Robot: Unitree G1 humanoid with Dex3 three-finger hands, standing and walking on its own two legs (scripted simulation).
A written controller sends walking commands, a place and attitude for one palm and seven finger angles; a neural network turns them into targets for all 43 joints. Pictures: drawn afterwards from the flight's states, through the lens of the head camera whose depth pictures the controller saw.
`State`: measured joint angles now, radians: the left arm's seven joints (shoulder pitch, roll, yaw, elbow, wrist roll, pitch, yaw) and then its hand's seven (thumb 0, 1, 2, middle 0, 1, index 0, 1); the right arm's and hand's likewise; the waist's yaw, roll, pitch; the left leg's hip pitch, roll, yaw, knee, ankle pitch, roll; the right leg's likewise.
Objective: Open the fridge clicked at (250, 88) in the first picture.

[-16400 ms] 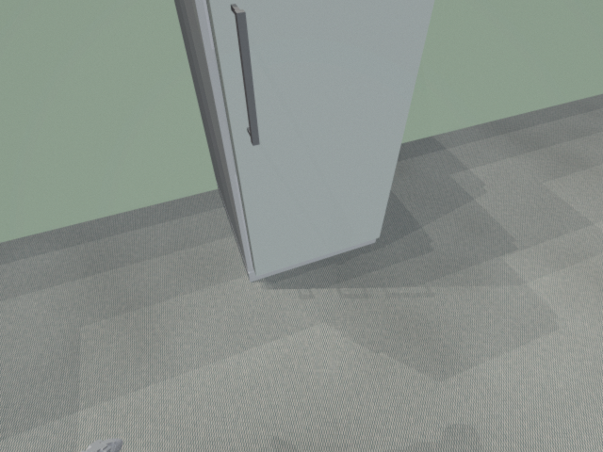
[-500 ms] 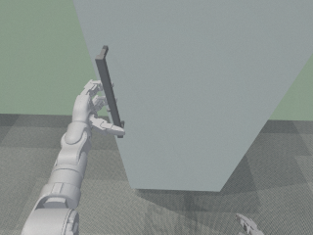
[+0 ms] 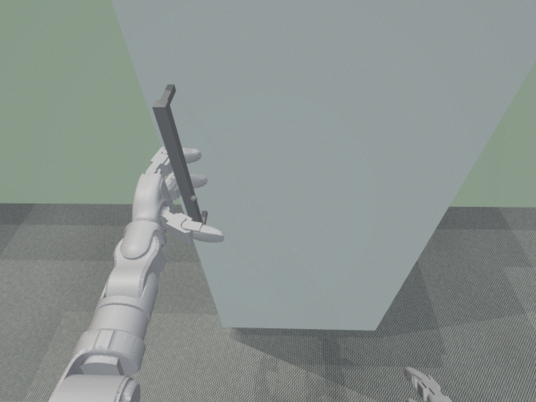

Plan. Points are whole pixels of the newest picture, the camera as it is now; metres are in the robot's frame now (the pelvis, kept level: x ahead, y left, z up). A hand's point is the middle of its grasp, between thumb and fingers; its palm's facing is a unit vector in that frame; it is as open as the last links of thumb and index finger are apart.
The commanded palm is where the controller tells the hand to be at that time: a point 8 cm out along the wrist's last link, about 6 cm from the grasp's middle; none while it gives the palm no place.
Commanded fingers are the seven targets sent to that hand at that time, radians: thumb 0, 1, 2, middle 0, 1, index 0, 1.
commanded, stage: slide the fingers in behind the handle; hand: left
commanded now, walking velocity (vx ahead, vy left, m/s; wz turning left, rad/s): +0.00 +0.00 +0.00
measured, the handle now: (187, 174) +0.45 +0.15 +0.10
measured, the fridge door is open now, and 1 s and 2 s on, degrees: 0 0 0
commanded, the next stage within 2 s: grip the handle and tug to test in 0.58 s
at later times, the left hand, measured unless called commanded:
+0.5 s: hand (194, 198) +0.39 +0.13 +0.11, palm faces +0.01 -1.00 -0.01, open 14.2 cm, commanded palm +0.36 +0.17 +0.12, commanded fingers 0.00 -0.50 0.30 -0.30 -1.20 -0.30 -1.20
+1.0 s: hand (194, 195) +0.39 +0.13 +0.11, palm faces +0.00 -1.00 +0.00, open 11.6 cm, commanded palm +0.36 +0.18 +0.12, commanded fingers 0.00 0.29 0.64 -0.38 -1.31 -0.38 -1.31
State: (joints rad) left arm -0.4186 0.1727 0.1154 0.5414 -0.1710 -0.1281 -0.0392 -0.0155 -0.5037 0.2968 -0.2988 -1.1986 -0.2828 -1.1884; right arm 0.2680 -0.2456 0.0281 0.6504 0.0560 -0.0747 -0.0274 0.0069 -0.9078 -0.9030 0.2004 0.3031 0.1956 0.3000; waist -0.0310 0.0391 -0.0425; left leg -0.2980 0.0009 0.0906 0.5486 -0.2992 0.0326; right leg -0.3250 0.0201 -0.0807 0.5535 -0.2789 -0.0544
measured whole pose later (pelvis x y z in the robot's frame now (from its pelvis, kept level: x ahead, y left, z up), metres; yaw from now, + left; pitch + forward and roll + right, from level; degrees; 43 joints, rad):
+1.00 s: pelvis +0.00 +0.01 +0.00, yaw +0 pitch +3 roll +0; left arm -0.48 0.16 0.10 0.59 -0.16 -0.14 -0.03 -0.01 -0.13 0.46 -0.34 -1.25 -0.33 -1.25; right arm 0.27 -0.24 0.03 0.66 0.05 -0.07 -0.03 0.01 -0.91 -0.90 0.20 0.30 0.20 0.30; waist -0.03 0.03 -0.03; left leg -0.31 -0.01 0.09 0.56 -0.30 0.04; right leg -0.33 0.01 -0.08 0.56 -0.28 -0.04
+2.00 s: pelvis +0.02 +0.01 +0.00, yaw -2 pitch +3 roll +0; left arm -0.27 0.16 0.11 0.32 -0.17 -0.04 -0.02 0.01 0.80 0.81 -0.33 -1.39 -0.33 -1.38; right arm 0.27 -0.24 0.02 0.60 0.05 -0.05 0.00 0.01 -0.91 -0.90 0.20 0.30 0.20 0.30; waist -0.03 0.04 -0.05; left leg -0.25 0.01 0.11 0.51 -0.32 0.04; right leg -0.29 0.03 -0.05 0.52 -0.29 -0.05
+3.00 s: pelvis +0.04 +0.00 +0.01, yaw -1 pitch +2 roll +1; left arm 0.41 0.18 -0.11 -0.38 -0.03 -0.05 0.07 -0.02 0.68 0.82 -0.44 -1.39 -0.38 -1.39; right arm 0.17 -0.20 0.04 0.48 -0.02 0.09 -0.04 0.01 -0.91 -0.90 0.20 0.30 0.20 0.30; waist -0.02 0.07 -0.01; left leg -0.16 -0.05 -0.02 0.42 -0.30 0.02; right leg -0.23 0.01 -0.05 0.52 -0.32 -0.03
